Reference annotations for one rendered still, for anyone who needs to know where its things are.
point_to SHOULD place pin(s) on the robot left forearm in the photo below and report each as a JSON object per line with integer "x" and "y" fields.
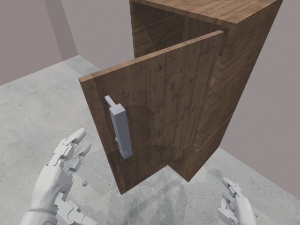
{"x": 37, "y": 217}

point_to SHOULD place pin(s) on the robot left hand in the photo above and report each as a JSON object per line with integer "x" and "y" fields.
{"x": 56, "y": 175}

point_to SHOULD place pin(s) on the robot right hand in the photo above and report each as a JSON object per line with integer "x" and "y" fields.
{"x": 240, "y": 211}

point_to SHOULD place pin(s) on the handle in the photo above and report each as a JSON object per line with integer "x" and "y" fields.
{"x": 120, "y": 123}

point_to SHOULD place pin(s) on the cupboard door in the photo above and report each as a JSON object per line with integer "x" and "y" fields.
{"x": 164, "y": 94}

